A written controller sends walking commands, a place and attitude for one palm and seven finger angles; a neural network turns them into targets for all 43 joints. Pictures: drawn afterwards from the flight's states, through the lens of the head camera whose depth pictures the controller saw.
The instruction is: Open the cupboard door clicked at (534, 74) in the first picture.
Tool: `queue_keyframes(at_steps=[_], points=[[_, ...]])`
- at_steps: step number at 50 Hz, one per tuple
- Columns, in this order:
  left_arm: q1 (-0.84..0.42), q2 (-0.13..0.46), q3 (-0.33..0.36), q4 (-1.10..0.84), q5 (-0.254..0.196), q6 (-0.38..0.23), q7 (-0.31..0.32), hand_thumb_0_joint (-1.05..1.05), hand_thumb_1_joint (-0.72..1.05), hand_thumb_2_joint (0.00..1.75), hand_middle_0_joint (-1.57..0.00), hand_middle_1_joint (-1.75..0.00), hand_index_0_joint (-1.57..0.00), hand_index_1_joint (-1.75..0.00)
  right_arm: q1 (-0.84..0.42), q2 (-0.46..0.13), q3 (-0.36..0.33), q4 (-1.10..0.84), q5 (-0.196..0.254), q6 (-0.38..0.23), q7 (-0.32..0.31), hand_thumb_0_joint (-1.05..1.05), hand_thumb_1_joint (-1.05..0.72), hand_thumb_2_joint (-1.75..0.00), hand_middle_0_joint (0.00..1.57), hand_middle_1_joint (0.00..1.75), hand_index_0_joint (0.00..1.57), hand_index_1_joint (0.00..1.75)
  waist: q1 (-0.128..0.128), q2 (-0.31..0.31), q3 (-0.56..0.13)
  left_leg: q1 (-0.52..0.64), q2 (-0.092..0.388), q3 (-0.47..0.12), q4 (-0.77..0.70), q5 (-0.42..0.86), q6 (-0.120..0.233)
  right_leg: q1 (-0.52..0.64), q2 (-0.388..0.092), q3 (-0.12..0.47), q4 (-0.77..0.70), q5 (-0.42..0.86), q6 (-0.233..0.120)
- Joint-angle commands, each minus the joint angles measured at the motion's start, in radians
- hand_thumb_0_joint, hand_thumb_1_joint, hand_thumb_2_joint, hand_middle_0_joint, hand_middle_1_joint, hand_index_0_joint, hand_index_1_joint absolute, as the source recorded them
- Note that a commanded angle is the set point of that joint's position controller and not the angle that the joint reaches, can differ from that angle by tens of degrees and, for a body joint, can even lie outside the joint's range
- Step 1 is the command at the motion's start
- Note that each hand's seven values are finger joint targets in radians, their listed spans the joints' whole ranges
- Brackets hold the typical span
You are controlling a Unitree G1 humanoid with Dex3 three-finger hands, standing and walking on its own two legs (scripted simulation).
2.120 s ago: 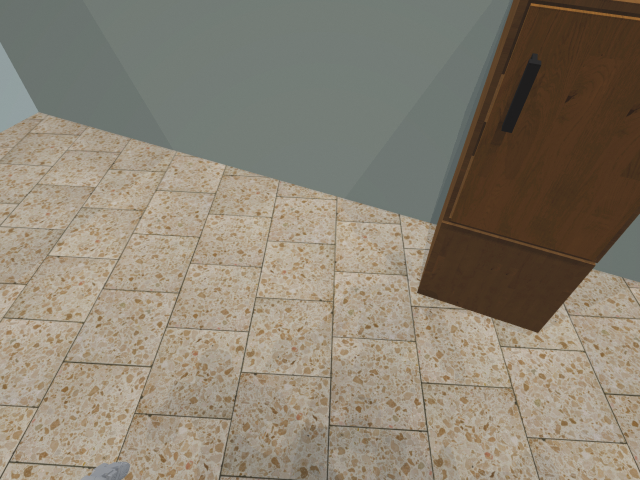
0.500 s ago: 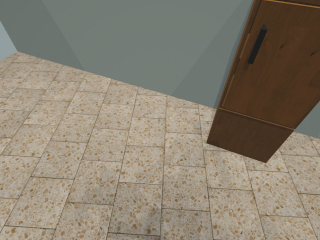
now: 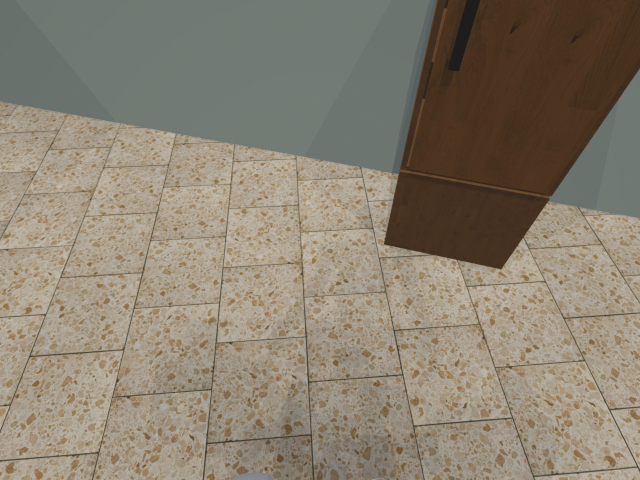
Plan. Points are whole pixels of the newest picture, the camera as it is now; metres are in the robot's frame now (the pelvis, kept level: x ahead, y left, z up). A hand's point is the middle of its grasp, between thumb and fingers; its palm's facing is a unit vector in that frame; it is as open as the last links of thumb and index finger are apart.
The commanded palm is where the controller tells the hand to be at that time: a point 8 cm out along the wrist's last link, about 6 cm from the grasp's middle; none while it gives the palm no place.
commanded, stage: turn to face it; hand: left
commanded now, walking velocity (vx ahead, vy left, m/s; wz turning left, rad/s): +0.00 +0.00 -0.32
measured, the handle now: (464, 27) +0.95 -0.25 +0.10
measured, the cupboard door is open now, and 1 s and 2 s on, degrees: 0 0 0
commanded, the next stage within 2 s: take the last steps up to it in 0.24 s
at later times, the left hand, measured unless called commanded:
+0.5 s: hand out of the picture +0.09 +0.22 -0.16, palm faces -0.23 -0.95 -0.21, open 7.4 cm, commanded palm none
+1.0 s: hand out of the picture +0.08 +0.11 -0.18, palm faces -0.24 -0.96 -0.13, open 7.3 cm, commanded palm none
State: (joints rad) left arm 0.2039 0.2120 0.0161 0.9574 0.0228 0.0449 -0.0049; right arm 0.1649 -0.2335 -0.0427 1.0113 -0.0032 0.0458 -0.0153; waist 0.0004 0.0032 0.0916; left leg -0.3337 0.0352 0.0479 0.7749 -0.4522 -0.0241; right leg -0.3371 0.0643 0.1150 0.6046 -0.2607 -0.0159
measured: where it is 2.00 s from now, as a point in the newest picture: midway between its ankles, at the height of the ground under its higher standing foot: (421, 409)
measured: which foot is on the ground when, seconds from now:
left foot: up 0.00-0.14, down 0.16-0.64, up 0.66-1.00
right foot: down 0.00-0.16, up 0.18-0.62, down 0.64-1.00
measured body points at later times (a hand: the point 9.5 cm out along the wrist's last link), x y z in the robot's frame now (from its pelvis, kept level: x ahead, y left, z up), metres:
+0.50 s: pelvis -0.02 +0.03 +0.01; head +0.01 +0.04 +0.46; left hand +0.10 +0.27 -0.14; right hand -0.05 -0.20 -0.13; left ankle -0.03 +0.14 -0.73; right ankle -0.08 -0.09 -0.68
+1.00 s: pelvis +0.09 -0.06 +0.00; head +0.12 -0.04 +0.44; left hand +0.09 +0.16 -0.17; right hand +0.10 -0.32 -0.14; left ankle +0.21 +0.01 -0.71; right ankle -0.06 -0.11 -0.73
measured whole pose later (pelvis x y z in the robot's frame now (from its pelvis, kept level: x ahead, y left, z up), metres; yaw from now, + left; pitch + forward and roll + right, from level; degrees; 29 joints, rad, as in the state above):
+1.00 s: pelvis +0.09 -0.06 +0.00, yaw -16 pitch +0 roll -2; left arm 0.40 0.17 0.03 1.12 0.03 -0.03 0.00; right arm 0.17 -0.18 -0.06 1.01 -0.03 -0.01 0.01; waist 0.00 -0.02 0.04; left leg -0.53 0.12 0.14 0.81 -0.29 -0.03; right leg 0.03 0.08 -0.08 0.38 -0.42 -0.05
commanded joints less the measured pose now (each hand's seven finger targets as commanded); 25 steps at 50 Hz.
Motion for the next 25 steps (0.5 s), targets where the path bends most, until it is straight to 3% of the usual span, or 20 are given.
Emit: queue_keyframes(at_steps=[1, 4, 6, 7, 8, 9, 10, 11, 12, 13, 15, 17, 18, 22, 24, 25], points=[[0.013, 0.228, 0.076, -0.081, 0.008, -0.014, 0.034, 0.0, 0.9, 0.9, -0.2, -0.3, -0.2, -0.3, 0.004, -0.093, -0.027, -0.09, 0.002, -0.034, -0.013, 0.0, -0.9, -0.9, 0.2, 0.3, 0.2, 0.3, 0.011, -0.16, -0.154, -0.069, 0.002, -0.068, 0.108, -0.049, 0.006, 0.133, -0.275, 0.339, -0.242, 0.322, -0.181], [-0.004, 0.22, 0.078, -0.091, 0.008, -0.012, 0.035, 0.0, 0.9, 0.9, -0.2, -0.3, -0.2, -0.3, 0.059, -0.067, -0.024, -0.077, 0.008, -0.042, -0.016, 0.0, -0.9, -0.9, 0.2, 0.3, 0.2, 0.3, -0.01, -0.148, -0.186, 0.057, -0.024, -0.035, -0.125, 0.043, 0.003, 0.101, -0.238, 0.309, -0.207, 0.328, -0.144], [-0.011, 0.201, 0.076, -0.096, -0.003, -0.007, 0.032, 0.0, 0.9, 0.9, -0.2, -0.3, -0.2, -0.3, 0.129, -0.068, -0.025, -0.055, 0.006, -0.05, -0.024, 0.0, -0.9, -0.9, 0.2, 0.3, 0.2, 0.3, -0.039, -0.122, -0.192, 0.222, -0.031, -0.018, -0.296, 0.168, 0.01, -0.005, -0.185, 0.268, -0.174, 0.216, -0.09], [-0.021, 0.17, 0.069, -0.105, -0.007, -0.005, 0.029, 0.0, 0.9, 0.9, -0.2, -0.3, -0.2, -0.3, 0.159, -0.096, -0.03, -0.053, 0.004, -0.057, -0.028, 0.0, -0.9, -0.9, 0.2, 0.3, 0.2, 0.3, -0.056, -0.053, -0.198, 0.307, 0.036, -0.079, -0.377, 0.165, 0.031, -0.093, -0.128, 0.209, -0.105, 0.121, -0.052], [-0.024, 0.113, 0.06, -0.124, -0.013, -0.001, 0.02, 0.0, 0.9, 0.9, -0.2, -0.3, -0.2, -0.3, 0.147, -0.171, -0.043, -0.069, -0.009, -0.063, -0.027, 0.0, -0.9, -0.9, 0.2, 0.3, 0.2, 0.3, -0.054, 0.196, -0.15, 0.326, 0.235, -0.321, -0.512, 0.141, 0.1, -0.251, -0.001, 0.071, 0.089, -0.07, 0.001], [-0.037, 0.111, 0.064, -0.132, -0.008, -0.002, 0.018, 0.0, 0.9, 0.9, -0.2, -0.3, -0.2, -0.3, 0.102, -0.2, -0.05, -0.099, -0.011, -0.057, -0.024, 0.0, -0.9, -0.9, 0.2, 0.3, 0.2, 0.3, -0.04, 0.267, -0.095, 0.19, 0.385, -0.416, -0.56, 0.196, 0.172, -0.245, 0.002, -0.03, 0.281, -0.249, 0.041], [-0.025, 0.136, 0.075, -0.112, 0.002, 0.008, 0.018, 0.0, 0.9, 0.9, -0.2, -0.3, -0.2, -0.3, 0.043, -0.17, -0.042, -0.109, -0.016, -0.055, -0.024, 0.0, -0.9, -0.9, 0.2, 0.3, 0.2, 0.3, -0.019, 0.184, -0.073, 0.074, 0.374, -0.378, -0.574, 0.169, 0.199, -0.193, -0.029, 0.002, 0.414, -0.222, 0.053], [0.001, 0.144, 0.085, -0.089, 0.009, 0.016, 0.014, 0.0, 0.9, 0.9, -0.2, -0.3, -0.2, -0.3, 0.001, -0.143, -0.033, -0.116, -0.017, -0.057, -0.028, 0.0, -0.9, -0.9, 0.2, 0.3, 0.2, 0.3, 0.01, 0.171, -0.038, 0.019, 0.32, -0.311, -0.571, 0.175, 0.192, -0.184, -0.037, 0.003, 0.502, -0.18, 0.061], [0.014, 0.136, 0.087, -0.078, 0.011, 0.016, 0.007, 0.0, 0.9, 0.9, -0.2, -0.3, -0.2, -0.3, -0.009, -0.133, -0.028, -0.122, -0.021, -0.059, -0.03, 0.0, -0.9, -0.9, 0.2, 0.3, 0.2, 0.3, 0.021, 0.131, -0.023, 0.012, 0.281, -0.25, -0.546, 0.217, 0.186, -0.187, -0.043, -0.016, 0.552, -0.154, 0.061], [0.03, 0.117, 0.083, -0.071, 0.01, 0.014, 0.002, 0.0, 0.9, 0.9, -0.2, -0.3, -0.2, -0.3, -0.008, -0.129, -0.027, -0.122, -0.023, -0.061, -0.029, 0.0, -0.9, -0.9, 0.2, 0.3, 0.2, 0.3, 0.027, 0.116, -0.02, 0.052, 0.244, -0.181, -0.52, 0.285, 0.175, -0.205, -0.049, -0.037, 0.554, -0.136, 0.062], [0.03, 0.086, 0.071, -0.061, 0.004, 0.009, -0.001, 0.0, 0.9, 0.9, -0.2, -0.3, -0.2, -0.3, 0.034, -0.112, -0.026, -0.104, -0.023, -0.066, -0.031, 0.0, -0.9, -0.9, 0.2, 0.3, 0.2, 0.3, 0.016, 0.12, -0.044, 0.156, 0.22, -0.113, -0.474, 0.462, 0.173, -0.222, -0.06, -0.073, 0.506, -0.124, 0.069], [0.002, 0.07, 0.058, -0.064, -0.001, 0.005, 0.001, 0.0, 0.9, 0.9, -0.2, -0.3, -0.2, -0.3, 0.099, -0.107, -0.026, -0.077, -0.022, -0.068, -0.034, 0.0, -0.9, -0.9, 0.2, 0.3, 0.2, 0.3, -0.012, 0.146, -0.075, 0.256, 0.228, -0.099, -0.433, 0.623, 0.187, -0.216, -0.074, -0.095, 0.403, -0.144, 0.075], [-0.018, 0.065, 0.056, -0.07, 0.0, 0.003, -0.002, 0.0, 0.9, 0.9, -0.2, -0.3, -0.2, -0.3, 0.149, -0.114, -0.029, -0.062, -0.026, -0.068, -0.032, 0.0, -0.9, -0.9, 0.2, 0.3, 0.2, 0.3, -0.036, 0.139, -0.091, 0.296, 0.249, -0.113, -0.431, 0.625, 0.191, -0.204, -0.077, -0.113, 0.358, -0.164, 0.073], [-0.104, 0.074, 0.056, -0.093, 0.009, 0.0, -0.026, 0.0, 0.9, 0.9, -0.2, -0.3, -0.2, -0.3, 0.221, -0.155, -0.048, -0.027, -0.033, -0.074, -0.028, 0.0, -0.9, -0.9, 0.2, 0.3, 0.2, 0.3, -0.079, 0.129, -0.069, 0.344, 0.342, -0.18, -0.511, 0.303, 0.204, -0.236, -0.114, -0.134, 0.261, -0.204, 0.062], [-0.144, 0.076, 0.054, -0.102, 0.011, -0.006, -0.037, 0.0, 0.9, 0.9, -0.2, -0.3, -0.2, -0.3, 0.238, -0.166, -0.052, -0.014, -0.034, -0.079, -0.024, 0.0, -0.9, -0.9, 0.2, 0.3, 0.2, 0.3, -0.092, 0.125, -0.046, 0.324, 0.352, -0.189, -0.528, 0.236, 0.196, -0.214, -0.117, -0.146, 0.199, -0.213, 0.053], [-0.139, 0.071, 0.055, -0.102, 0.01, -0.009, -0.042, 0.0, 0.9, 0.9, -0.2, -0.3, -0.2, -0.3, 0.225, -0.175, -0.055, -0.013, -0.035, -0.08, -0.024, 0.0, -0.9, -0.9, 0.2, 0.3, 0.2, 0.3, -0.082, 0.125, -0.046, 0.301, 0.365, -0.176, -0.531, 0.21, 0.19, -0.186, -0.122, -0.15, 0.165, -0.215, 0.048]])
